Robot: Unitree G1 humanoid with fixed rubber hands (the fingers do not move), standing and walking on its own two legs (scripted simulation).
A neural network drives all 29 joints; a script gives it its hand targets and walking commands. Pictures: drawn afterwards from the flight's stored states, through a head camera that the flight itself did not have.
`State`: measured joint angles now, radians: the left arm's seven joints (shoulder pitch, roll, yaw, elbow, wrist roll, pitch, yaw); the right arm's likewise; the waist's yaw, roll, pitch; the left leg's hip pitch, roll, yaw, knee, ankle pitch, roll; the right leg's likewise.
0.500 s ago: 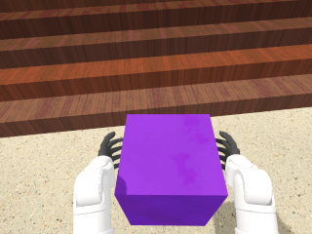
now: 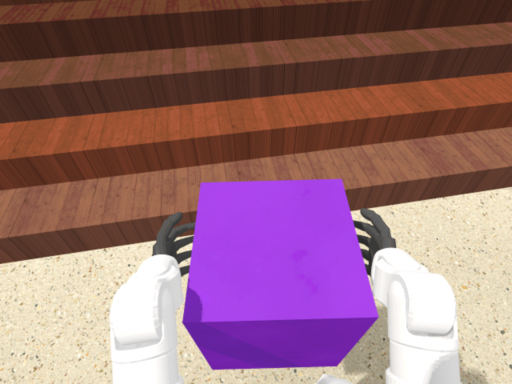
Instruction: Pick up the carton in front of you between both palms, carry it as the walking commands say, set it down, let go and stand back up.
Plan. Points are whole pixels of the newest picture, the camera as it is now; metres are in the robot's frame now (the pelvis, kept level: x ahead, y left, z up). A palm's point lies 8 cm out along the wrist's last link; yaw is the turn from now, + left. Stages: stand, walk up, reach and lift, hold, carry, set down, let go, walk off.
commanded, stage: carry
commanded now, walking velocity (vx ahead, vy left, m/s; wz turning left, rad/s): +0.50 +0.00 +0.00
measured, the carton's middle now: (273, 280) +0.28 -0.01 +0.02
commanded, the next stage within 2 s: none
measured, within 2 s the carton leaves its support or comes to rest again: neither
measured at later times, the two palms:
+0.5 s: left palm (186, 128) +0.59 +0.14 +0.09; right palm (325, 120) +0.61 -0.16 +0.08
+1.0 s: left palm (178, 18) +1.04 +0.18 +0.16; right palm (281, 14) +1.05 -0.12 +0.16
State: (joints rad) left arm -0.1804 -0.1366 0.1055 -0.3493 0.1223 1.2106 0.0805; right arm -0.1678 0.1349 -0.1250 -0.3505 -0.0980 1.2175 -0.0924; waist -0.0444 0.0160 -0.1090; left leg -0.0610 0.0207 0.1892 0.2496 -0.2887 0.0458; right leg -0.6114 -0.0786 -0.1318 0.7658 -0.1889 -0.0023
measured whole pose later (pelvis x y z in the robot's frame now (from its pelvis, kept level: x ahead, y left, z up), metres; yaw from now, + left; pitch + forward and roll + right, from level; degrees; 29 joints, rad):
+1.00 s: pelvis +0.66 +0.02 -0.01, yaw +2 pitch +6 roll +0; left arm -0.84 0.02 0.25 -0.04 0.06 1.33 0.13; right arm -0.83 -0.01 -0.25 -0.03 -0.04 1.33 -0.15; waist -0.03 -0.02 0.02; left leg -0.23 0.01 0.19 0.41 -0.30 0.06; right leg -0.67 -0.06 -0.07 0.78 -0.19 -0.05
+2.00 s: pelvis +1.29 +0.07 +0.22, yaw +1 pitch +3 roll -6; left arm -0.91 0.01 0.20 0.15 0.08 1.36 0.16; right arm -0.89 -0.07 -0.31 0.18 -0.02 1.34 -0.11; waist 0.09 0.01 -0.06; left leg -0.18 0.08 0.02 0.80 -0.02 0.08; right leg -0.86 0.05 -0.24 1.17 -0.38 -0.14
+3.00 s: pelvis +1.84 +0.19 +0.56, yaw +3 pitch +4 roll -5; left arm -0.94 0.03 0.22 0.18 0.07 1.39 0.15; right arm -0.89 -0.04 -0.33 0.14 -0.04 1.38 -0.11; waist 0.03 -0.02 -0.08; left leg 0.01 0.14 0.16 0.23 -0.13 0.05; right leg -1.04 -0.04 -0.22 1.33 -0.34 -0.16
